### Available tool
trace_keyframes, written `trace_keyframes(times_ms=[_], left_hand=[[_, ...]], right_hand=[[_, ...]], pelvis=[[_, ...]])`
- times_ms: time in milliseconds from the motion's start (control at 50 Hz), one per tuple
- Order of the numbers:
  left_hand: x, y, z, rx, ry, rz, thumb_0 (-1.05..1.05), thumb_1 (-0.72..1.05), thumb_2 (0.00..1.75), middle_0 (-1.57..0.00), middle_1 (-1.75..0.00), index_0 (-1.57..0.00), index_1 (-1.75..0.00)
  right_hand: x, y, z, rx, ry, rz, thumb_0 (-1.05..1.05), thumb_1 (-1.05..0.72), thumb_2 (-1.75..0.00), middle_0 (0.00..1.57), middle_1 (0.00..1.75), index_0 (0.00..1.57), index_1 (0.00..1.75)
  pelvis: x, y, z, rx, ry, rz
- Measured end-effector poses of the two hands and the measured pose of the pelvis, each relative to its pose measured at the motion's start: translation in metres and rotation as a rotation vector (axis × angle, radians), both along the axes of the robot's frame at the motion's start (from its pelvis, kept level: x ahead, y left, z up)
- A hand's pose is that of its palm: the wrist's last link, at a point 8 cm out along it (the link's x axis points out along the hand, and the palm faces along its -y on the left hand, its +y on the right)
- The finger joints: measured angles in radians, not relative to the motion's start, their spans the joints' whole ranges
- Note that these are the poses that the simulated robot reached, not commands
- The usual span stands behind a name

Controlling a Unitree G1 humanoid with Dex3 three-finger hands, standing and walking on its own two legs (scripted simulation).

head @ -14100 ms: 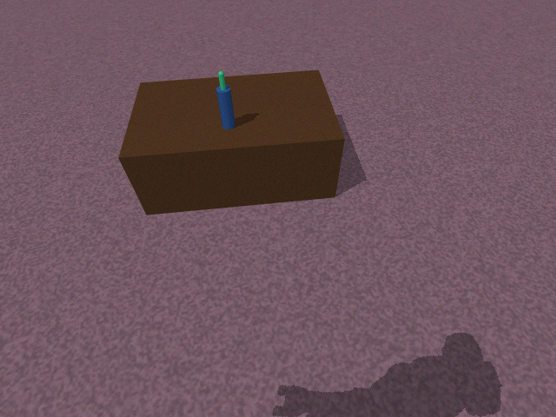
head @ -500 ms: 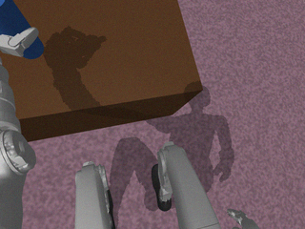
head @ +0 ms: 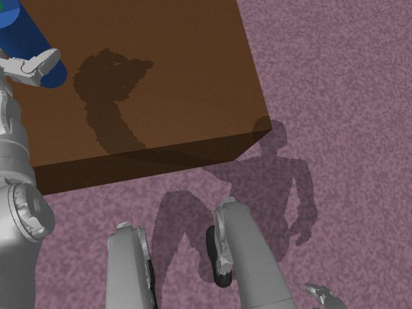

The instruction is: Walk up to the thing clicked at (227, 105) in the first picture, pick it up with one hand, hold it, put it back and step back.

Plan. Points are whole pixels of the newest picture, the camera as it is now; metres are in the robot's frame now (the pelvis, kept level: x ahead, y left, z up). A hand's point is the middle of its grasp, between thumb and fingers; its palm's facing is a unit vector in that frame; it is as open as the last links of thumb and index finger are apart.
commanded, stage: lift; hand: left
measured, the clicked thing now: (15, 33) +0.56 +0.20 +0.05
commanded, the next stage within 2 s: hold in 1.54 s
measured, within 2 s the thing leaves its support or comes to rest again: neither
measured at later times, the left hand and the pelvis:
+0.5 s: hand out of the picture +0.49 +0.20 +0.11, palm faces +0.17 -0.98 -0.03, open 9.0 cm; pelvis +0.01 +0.00 +0.08, yaw +1 degrees
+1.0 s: hand out of the picture +0.43 +0.19 +0.18, palm faces +0.18 -0.98 -0.01, open 9.0 cm; pelvis +0.03 +0.00 +0.15, yaw +2 degrees
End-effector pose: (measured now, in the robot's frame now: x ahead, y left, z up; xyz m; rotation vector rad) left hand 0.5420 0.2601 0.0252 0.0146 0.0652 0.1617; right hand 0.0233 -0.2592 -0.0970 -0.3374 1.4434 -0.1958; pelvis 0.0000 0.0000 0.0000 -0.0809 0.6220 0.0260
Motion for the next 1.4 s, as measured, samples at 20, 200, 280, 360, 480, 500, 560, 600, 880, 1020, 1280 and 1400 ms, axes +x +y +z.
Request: trace_keyframes(times_ms=[20,200,280,360,480,500,560,600,880,1020,1280,1400], left_hand=[[-0.002,0.000,0.002,0.002,-0.001,0.001,-0.07,-0.50,1.15,-0.79,-1.23,-0.92,-1.30],[-0.022,-0.002,0.028,0.004,0.012,0.003,-0.07,-0.50,1.15,-0.79,-1.23,-0.92,-1.30],[-0.034,-0.004,0.044,0.004,0.010,0.003,-0.07,-0.50,1.15,-0.79,-1.24,-0.92,-1.30],[-0.047,-0.005,0.059,0.004,0.007,0.006,-0.07,-0.50,1.15,-0.79,-1.24,-0.92,-1.31],[-0.073,-0.007,0.080,0.005,0.002,0.011,-0.07,-0.50,1.15,-0.79,-1.24,-0.91,-1.31],[-0.078,-0.008,0.084,0.007,0.002,0.010,-0.07,-0.50,1.15,-0.79,-1.24,-0.91,-1.31],[-0.092,-0.009,0.096,0.006,0.000,0.015,-0.07,-0.50,1.16,-0.79,-1.24,-0.91,-1.31],[-0.100,-0.010,0.104,0.000,-0.004,0.023,-0.07,-0.50,1.16,-0.79,-1.24,-0.91,-1.31],[-0.138,-0.013,0.147,-0.002,-0.019,0.026,-0.07,-0.50,1.16,-0.80,-1.23,-0.92,-1.30],[-0.149,-0.018,0.160,-0.002,-0.027,0.023,-0.07,-0.51,1.16,-0.80,-1.23,-0.92,-1.29],[-0.162,-0.023,0.180,0.001,-0.034,0.016,-0.07,-0.51,1.16,-0.80,-1.22,-0.93,-1.29],[-0.166,-0.025,0.187,-0.002,-0.036,0.016,-0.07,-0.51,1.16,-0.80,-1.22,-0.93,-1.29]], right_hand=[[0.001,0.000,0.001,0.001,-0.002,-0.003,0.00,-0.92,-0.90,0.21,0.30,0.21,0.30],[0.011,0.004,0.021,0.012,-0.045,-0.014,0.01,-0.92,-0.90,0.21,0.30,0.21,0.30],[0.018,0.004,0.034,0.014,-0.075,-0.013,0.01,-0.92,-0.90,0.21,0.30,0.21,0.30],[0.026,0.003,0.048,0.014,-0.107,-0.011,0.01,-0.92,-0.90,0.21,0.30,0.21,0.30],[0.043,0.003,0.069,0.017,-0.163,-0.007,0.01,-0.91,-0.90,0.21,0.30,0.21,0.30],[0.046,0.003,0.073,0.018,-0.174,-0.004,0.01,-0.91,-0.90,0.21,0.30,0.21,0.30],[0.057,0.004,0.084,0.022,-0.206,0.002,0.01,-0.91,-0.90,0.21,0.30,0.21,0.30],[0.064,0.005,0.092,0.025,-0.230,0.008,0.01,-0.91,-0.90,0.21,0.30,0.21,0.30],[0.109,0.011,0.133,0.054,-0.353,0.063,0.01,-0.91,-0.90,0.21,0.30,0.21,0.30],[0.122,0.015,0.145,0.068,-0.381,0.072,0.01,-0.91,-0.90,0.21,0.30,0.21,0.30],[0.136,0.018,0.162,0.088,-0.410,0.066,0.01,-0.91,-0.90,0.21,0.30,0.21,0.30],[0.141,0.017,0.167,0.091,-0.421,0.065,0.01,-0.91,-0.90,0.21,0.30,0.21,0.30]], pelvis=[[0.000,0.000,0.002,0.000,-0.002,0.000],[0.005,0.000,0.027,0.003,-0.045,0.001],[0.007,0.000,0.041,0.004,-0.071,0.004],[0.009,0.000,0.055,0.006,-0.100,0.005],[0.014,0.000,0.078,0.011,-0.152,0.009],[0.015,0.001,0.082,0.012,-0.161,0.010],[0.017,0.001,0.093,0.015,-0.193,0.013],[0.018,0.001,0.101,0.017,-0.213,0.015],[0.029,0.000,0.139,0.035,-0.314,0.024],[0.035,-0.001,0.152,0.042,-0.348,0.024],[0.046,-0.003,0.169,0.050,-0.395,0.024],[0.050,-0.003,0.174,0.054,-0.413,0.024]])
